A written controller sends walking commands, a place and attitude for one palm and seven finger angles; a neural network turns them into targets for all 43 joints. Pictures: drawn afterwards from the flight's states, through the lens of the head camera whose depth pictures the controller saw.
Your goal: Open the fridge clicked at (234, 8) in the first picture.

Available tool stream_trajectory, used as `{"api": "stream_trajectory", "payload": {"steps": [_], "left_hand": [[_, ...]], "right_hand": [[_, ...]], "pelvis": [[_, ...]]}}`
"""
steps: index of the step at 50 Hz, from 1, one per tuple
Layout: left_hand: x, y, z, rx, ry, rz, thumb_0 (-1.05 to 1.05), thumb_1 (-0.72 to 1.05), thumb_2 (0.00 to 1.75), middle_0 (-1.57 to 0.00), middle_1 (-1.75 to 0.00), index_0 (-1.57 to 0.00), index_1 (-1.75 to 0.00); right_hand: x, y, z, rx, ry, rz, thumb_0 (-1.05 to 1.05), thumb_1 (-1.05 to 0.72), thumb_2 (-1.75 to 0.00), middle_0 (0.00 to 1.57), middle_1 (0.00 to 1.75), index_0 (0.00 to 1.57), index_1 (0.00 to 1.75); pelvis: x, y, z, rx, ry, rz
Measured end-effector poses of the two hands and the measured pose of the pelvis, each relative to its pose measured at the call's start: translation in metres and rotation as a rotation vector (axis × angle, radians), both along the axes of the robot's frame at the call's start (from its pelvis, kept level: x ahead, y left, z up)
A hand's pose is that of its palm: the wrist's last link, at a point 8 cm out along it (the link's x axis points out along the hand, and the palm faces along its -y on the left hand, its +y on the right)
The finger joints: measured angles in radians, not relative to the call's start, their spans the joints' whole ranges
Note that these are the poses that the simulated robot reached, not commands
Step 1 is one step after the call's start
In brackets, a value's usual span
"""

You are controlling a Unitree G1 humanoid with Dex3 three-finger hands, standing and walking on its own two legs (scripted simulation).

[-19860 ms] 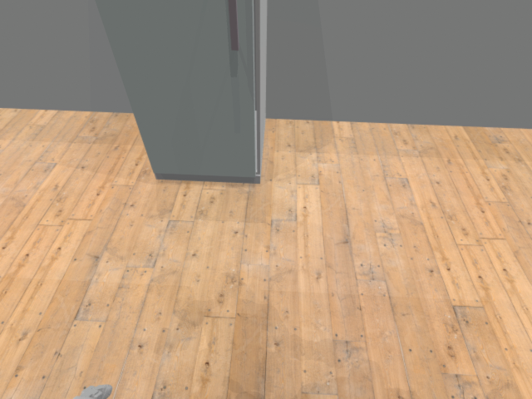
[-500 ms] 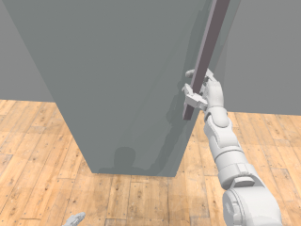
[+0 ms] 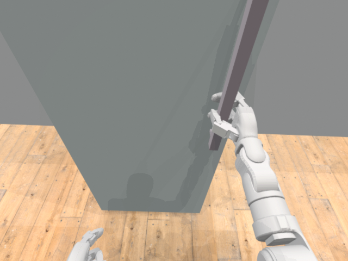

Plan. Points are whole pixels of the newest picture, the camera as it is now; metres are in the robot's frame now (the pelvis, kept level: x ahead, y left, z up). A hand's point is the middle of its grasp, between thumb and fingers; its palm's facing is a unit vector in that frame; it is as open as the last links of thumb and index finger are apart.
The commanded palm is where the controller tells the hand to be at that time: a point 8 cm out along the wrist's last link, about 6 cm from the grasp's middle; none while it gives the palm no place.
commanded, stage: pull the door a little, standing still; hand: right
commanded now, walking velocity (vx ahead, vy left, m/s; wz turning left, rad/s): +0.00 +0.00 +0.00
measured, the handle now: (228, 84) +0.45 -0.07 +0.20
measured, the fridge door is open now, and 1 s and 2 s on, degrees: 0 30 55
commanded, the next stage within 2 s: walk backward, drawing the door open in 0.16 s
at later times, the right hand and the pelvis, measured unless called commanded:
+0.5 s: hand (210, 174) +0.26 -0.04 +0.13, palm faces -0.24 +0.96 -0.13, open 6.6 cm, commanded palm +0.24 -0.09 +0.13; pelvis +0.00 +0.00 +0.01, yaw +0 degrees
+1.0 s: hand (180, 226) +0.17 +0.01 +0.13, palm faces -0.11 +0.98 -0.18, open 6.8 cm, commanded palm +0.14 -0.04 +0.13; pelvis -0.10 +0.07 +0.00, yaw -4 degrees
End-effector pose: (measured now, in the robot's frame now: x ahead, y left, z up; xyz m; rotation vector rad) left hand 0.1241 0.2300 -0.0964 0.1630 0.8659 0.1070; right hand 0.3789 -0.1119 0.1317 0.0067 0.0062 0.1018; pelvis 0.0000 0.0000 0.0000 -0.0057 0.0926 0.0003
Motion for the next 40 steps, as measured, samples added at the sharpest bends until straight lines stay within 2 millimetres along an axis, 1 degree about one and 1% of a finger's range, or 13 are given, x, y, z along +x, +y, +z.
{"api": "stream_trajectory", "payload": {"steps": [4, 7, 10, 14, 15, 19, 23, 27, 30, 35, 40], "left_hand": [[0.010, -0.003, 0.004, -0.019, -0.026, 0.000, 0.01, 0.90, 0.90, -0.20, -0.30, -0.20, -0.30], [0.018, -0.005, 0.007, -0.032, -0.039, -0.004, 0.01, 0.90, 0.90, -0.20, -0.30, -0.20, -0.30], [0.027, -0.007, 0.011, -0.044, -0.053, -0.011, 0.01, 0.90, 0.90, -0.20, -0.30, -0.20, -0.30], [0.044, -0.009, 0.017, -0.055, -0.081, -0.028, 0.01, 0.90, 0.90, -0.20, -0.30, -0.20, -0.30], [0.049, -0.010, 0.018, -0.047, -0.088, -0.030, 0.01, 0.90, 0.90, -0.20, -0.30, -0.20, -0.30], [0.065, -0.010, 0.022, 0.000, -0.092, -0.029, 0.01, 0.90, 0.90, -0.20, -0.30, -0.20, -0.30], [0.071, -0.012, 0.027, 0.011, -0.092, -0.023, 0.01, 0.90, 0.90, -0.20, -0.30, -0.20, -0.30], [0.066, -0.015, 0.032, -0.006, -0.112, -0.017, 0.01, 0.90, 0.90, -0.20, -0.30, -0.20, -0.30], [0.057, -0.016, 0.032, -0.022, -0.121, -0.017, 0.01, 0.90, 0.90, -0.20, -0.30, -0.20, -0.30], [0.029, -0.011, 0.027, -0.042, -0.114, -0.019, 0.01, 0.90, 0.90, -0.20, -0.30, -0.20, -0.30], [-0.006, 0.007, 0.018, -0.043, -0.080, -0.016, 0.01, 0.90, 0.90, -0.21, -0.30, -0.20, -0.30]], "right_hand": [[-0.008, 0.000, 0.000, 0.001, -0.003, 0.008, 0.01, -0.70, -0.75, 0.32, 1.40, 0.33, 1.39], [-0.020, 0.000, -0.001, 0.003, -0.010, 0.017, 0.01, -0.70, -0.74, 0.30, 1.39, 0.31, 1.37], [-0.038, 0.002, -0.001, 0.007, -0.020, 0.029, 0.01, -0.70, -0.73, 0.29, 1.37, 0.29, 1.35], [-0.071, 0.006, -0.001, 0.012, -0.027, 0.048, 0.01, -0.69, -0.72, 0.28, 1.36, 0.28, 1.33], [-0.078, 0.007, 0.000, -0.013, -0.040, 0.060, 0.01, -0.68, -0.71, 0.29, 1.36, 0.28, 1.33], [-0.099, 0.010, 0.003, -0.093, -0.106, 0.115, 0.01, -0.62, -0.71, 0.35, 1.37, 0.30, 1.35], [-0.117, 0.015, 0.003, -0.113, -0.127, 0.144, 0.00, -0.60, -0.72, 0.40, 1.39, 0.32, 1.35], [-0.132, 0.021, 0.003, -0.121, -0.133, 0.152, 0.00, -0.60, -0.72, 0.41, 1.39, 0.32, 1.36], [-0.143, 0.025, 0.003, -0.123, -0.141, 0.142, 0.00, -0.60, -0.71, 0.42, 1.39, 0.32, 1.36], [-0.163, 0.035, 0.003, -0.134, -0.142, 0.104, -0.01, -0.60, -0.71, 0.42, 1.38, 0.31, 1.36], [-0.185, 0.046, 0.003, -0.142, -0.142, 0.063, -0.01, -0.61, -0.70, 0.42, 1.38, 0.30, 1.37]], "pelvis": [[0.006, 0.001, 0.001, -0.003, -0.006, 0.010], [0.010, 0.001, 0.003, -0.007, -0.014, 0.017], [0.015, 0.002, 0.003, -0.008, -0.024, 0.021], [0.021, 0.003, 0.004, -0.009, -0.038, 0.020], [0.021, 0.003, 0.004, -0.007, -0.044, 0.014], [0.018, 0.002, 0.005, 0.007, -0.050, -0.009], [0.010, 0.001, 0.007, 0.004, -0.052, -0.012], [-0.001, 0.002, 0.008, -0.003, -0.056, -0.008], [-0.011, 0.006, 0.006, -0.011, -0.060, -0.011], [-0.032, 0.019, 0.006, -0.020, -0.075, -0.025], [-0.055, 0.037, 0.006, -0.016, -0.087, -0.046]]}}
